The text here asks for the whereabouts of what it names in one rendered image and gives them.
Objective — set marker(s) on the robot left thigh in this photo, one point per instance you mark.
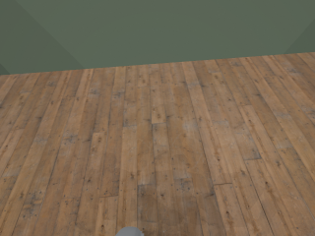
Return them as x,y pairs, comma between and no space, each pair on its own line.
130,231

